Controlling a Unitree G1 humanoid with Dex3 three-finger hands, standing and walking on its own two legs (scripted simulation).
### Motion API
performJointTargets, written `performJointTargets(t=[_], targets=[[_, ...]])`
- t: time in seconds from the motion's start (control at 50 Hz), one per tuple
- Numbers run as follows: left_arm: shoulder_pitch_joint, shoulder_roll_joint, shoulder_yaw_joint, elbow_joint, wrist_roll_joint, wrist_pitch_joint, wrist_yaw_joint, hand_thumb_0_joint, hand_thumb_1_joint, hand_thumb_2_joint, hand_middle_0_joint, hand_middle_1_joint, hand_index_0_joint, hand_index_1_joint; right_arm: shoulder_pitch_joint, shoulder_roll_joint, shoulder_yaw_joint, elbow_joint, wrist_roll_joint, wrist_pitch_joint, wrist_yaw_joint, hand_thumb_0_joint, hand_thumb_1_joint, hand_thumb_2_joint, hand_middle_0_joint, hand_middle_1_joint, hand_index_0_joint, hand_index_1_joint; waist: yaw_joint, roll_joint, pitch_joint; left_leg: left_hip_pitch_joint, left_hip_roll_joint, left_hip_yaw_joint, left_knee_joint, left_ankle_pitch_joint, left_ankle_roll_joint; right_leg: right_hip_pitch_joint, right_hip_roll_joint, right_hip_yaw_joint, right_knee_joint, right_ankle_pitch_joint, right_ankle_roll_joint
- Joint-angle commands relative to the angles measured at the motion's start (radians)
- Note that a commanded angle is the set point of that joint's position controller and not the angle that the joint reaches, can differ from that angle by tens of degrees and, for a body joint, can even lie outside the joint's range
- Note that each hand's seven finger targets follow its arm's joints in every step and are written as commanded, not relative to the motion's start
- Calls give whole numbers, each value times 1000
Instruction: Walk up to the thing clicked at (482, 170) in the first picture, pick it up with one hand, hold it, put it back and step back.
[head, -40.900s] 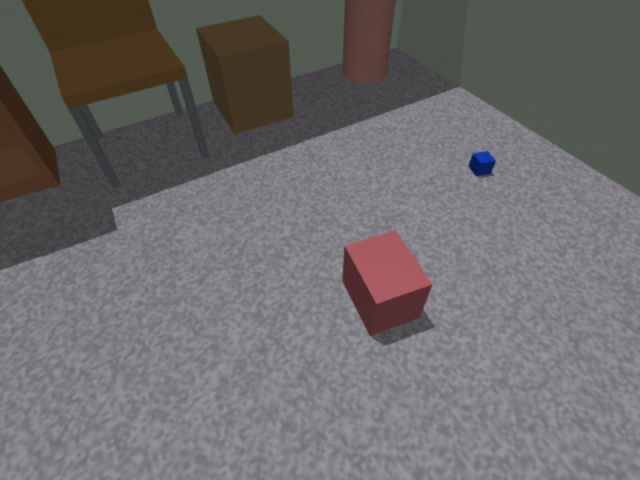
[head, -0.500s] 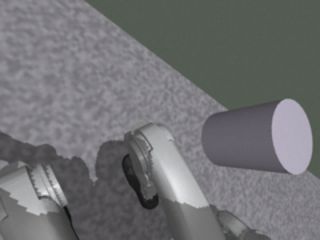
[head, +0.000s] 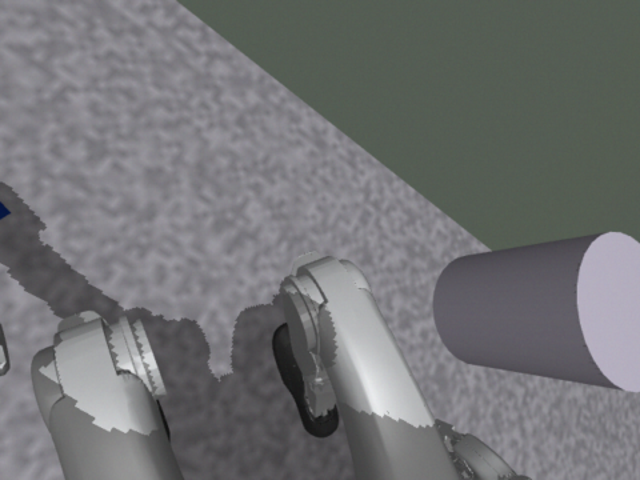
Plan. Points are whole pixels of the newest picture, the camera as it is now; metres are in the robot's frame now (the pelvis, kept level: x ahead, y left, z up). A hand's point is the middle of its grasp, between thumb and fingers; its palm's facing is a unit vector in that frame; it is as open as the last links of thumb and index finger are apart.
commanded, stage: settle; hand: left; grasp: from above
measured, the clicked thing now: out of the picture +0.47 +0.34 -0.25
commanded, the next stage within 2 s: lift in 0.34 s
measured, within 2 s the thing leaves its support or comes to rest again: neither
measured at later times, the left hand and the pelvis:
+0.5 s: hand out of the picture +0.44 +0.33 -0.13, palm faces -0.33 -0.24 -0.92, open 10.8 cm; pelvis +0.00 -0.02 +0.01, yaw +6 degrees
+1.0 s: hand out of the picture +0.39 +0.34 -0.01, palm faces -0.34 -0.24 -0.91, open 10.7 cm; pelvis -0.01 -0.01 +0.09, yaw +9 degrees
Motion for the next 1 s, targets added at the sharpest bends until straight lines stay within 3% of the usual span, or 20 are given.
performJointTargets(t=[0.0, 0.02, 0.04, 0.06, 0.08, 0.12, 0.16, 0.2, 0.28, 0.3, 0.36, 0.42, 0.44, 0.5, 0.58, 0.7, 0.74, 0.8, 0.86, 0.98], targets=[[-301, 153, -22, -223, -33, 38, -6, 0, 537, 754, -1011, -606, -988, -631, 185, -297, -132, 7, 35, 6, 3, 0, -911, -906, 199, 300, 199, 300, 18, 562, -717, 572, 31, 126, -298, 232, 13, 279, 21, -112, -183, 279, -91], [-241, 123, -36, -139, -35, 55, -24, 0, 542, 764, -1021, -604, -995, -632, 211, -296, -141, 32, 40, 14, 4, 0, -914, -907, 199, 300, 199, 300, 14, 507, -713, 545, 27, 134, -291, 227, 20, 296, 25, -106, -193, 283, -88], [-287, 121, -39, -212, -41, 52, -40, 0, 553, 760, -1029, -602, -1004, -629, 200, -291, -146, 21, 47, 16, 4, 0, -912, -906, 199, 300, 199, 300, 22, 491, -717, 521, 26, 130, -291, 216, 25, 273, 21, -104, -194, 271, -88], [-225, 99, -54, -120, -35, 66, -63, 0, 530, 771, -1011, -609, -986, -636, 226, -290, -152, 53, 48, 24, 4, 0, -912, -906, 199, 300, 199, 300, 9, 463, -687, 502, 22, 143, -286, 226, 28, 293, 23, -95, -201, 281, -85], [-280, 84, -63, -194, -53, 58, -86, 0, 514, 780, -993, -633, -971, -658, 222, -282, -153, 38, 49, 28, 5, 0, -911, -906, 199, 300, 199, 300, 10, 437, -688, 468, 19, 141, -285, 214, 35, 297, 23, -91, -203, 265, -83], [-251, 116, -41, -182, -58, 58, -124, 0, 488, 790, -972, -647, -950, -671, 236, -274, -159, 49, 58, 41, 0, 0, -910, -905, 199, 300, 199, 300, 21, 394, -694, 459, 15, 144, -281, 216, 41, 307, 17, -80, -212, 258, -81], [-303, 79, -74, -242, -56, 43, -159, 0, 443, 804, -955, -640, -927, -671, 221, -265, -166, 22, 62, 53, -6, 0, -912, -906, 199, 300, 199, 300, 31, 392, -727, 480, 11, 156, -290, 218, 40, 340, 16, -71, -216, 256, -83], [-311, 87, -75, -247, -41, 32, -181, 0, 447, 808, -961, -636, -931, -669, 230, -269, -170, 26, 65, 67, -14, 0, -910, -906, 199, 300, 199, 300, 32, 384, -712, 497, 6, 152, -304, 193, 38, 311, 10, -70, -218, 224, -86], [-308, 108, -64, -210, -28, 7, -188, 0, 421, 755, -924, -632, -904, -654, 229, -239, -171, 29, 63, 98, -40, 0, -904, -904, 199, 300, 199, 300, 39, 330, -688, 443, -5, 175, -300, 123, 43, 328, 14, -41, -253, 128, -87], [-365, 118, -57, -282, -31, -2, -187, 0, 429, 738, -920, -637, -907, -653, 208, -235, -168, -10, 64, 97, -45, 0, -902, -903, 199, 300, 199, 300, 48, 338, -740, 460, -5, 188, -294, 156, 43, 365, 12, -33, -257, 162, -84], [-358, 149, -36, -288, -13, -9, -181, 0, 401, 752, -901, -634, -882, -655, 210, -223, -170, -4, 69, 116, -63, 0, -903, -903, 200, 300, 199, 300, 76, 361, -791, 476, -5, 200, -297, 187, 41, 392, 11, -14, -257, 175, -87], [-347, 128, -29, -267, -6, -5, -174, 0, 432, 690, -917, -681, -919, -678, 212, -223, -176, -3, 72, 128, -78, 0, -932, -915, 198, 300, 198, 300, 70, 351, -779, 485, -7, 201, -307, 183, 42, 362, 3, -27, -255, 189, -87], [-343, 130, -30, -262, -4, -3, -175, 0, 383, 708, -839, -620, -839, -621, 206, -222, -180, -4, 73, 131, -81, 0, -887, -895, 200, 300, 200, 300, 71, 351, -776, 489, -8, 197, -318, 172, 42, 344, 3, -30, -257, 171, -90], [-306, 122, -18, -274, -21, 12, -184, 0, 517, 668, -933, -675, -950, -656, 219, -214, -193, -9, 79, 142, -91, 0, -916, -906, 199, 300, 199, 300, 97, 349, -827, 502, -9, 211, -334, 185, 43, 392, 1, -18, -274, 182, -89], [-297, 104, -33, -336, -60, 38, -228, 0, 556, 654, -958, -672, -978, -650, 222, -207, -218, -13, 94, 161, -102, 0, -916, -906, 199, 300, 199, 300, 114, 347, -873, 530, -9, 222, -366, 188, 45, 421, -1, -4, -306, 176, -91], [-252, 74, -40, -451, -55, 53, -273, 0, 523, 611, -935, -627, -956, -603, 233, -193, -242, -18, 121, 192, -124, 0, -912, -903, 199, 300, 199, 300, 146, 313, -916, 573, -13, 240, -403, 225, 52, 485, -8, 16, -355, 230, -89], [-214, 35, -63, -478, -58, 57, -291, 0, 491, 595, -909, -628, -932, -603, 228, -184, -250, -27, 130, 202, -131, 0, -912, -903, 199, 300, 199, 300, 149, 305, -896, 595, -14, 235, -443, 211, 50, 490, -8, 11, -372, 211, -93], [-191, 27, -55, -539, -66, 67, -312, 0, 460, 604, -912, -589, -921, -579, 219, -189, -262, -46, 145, 214, -147, 0, -913, -905, 199, 300, 199, 300, 163, 303, -871, 637, -17, 226, -503, 171, 49, 467, -17, 6, -413, 167, -99], [-122, -24, -81, -559, -76, 81, -339, 0, 470, 617, -922, -582, -929, -574, 207, -185, -272, -56, 158, 224, -160, 0, -911, -904, 199, 300, 199, 300, 174, 285, -854, 686, -16, 215, -559, 148, 47, 481, -20, 8, -452, 147, -100], [-50, -57, -135, -745, -98, 98, -406, 0, 472, 615, -915, -581, -922, -573, 169, -163, -283, -99, 182, 238, -199, 0, -907, -903, 200, 300, 199, 300, 194, 269, -853, 765, -17, 210, -670, 92, 50, 562, -17, 30, -560, 91, -97]])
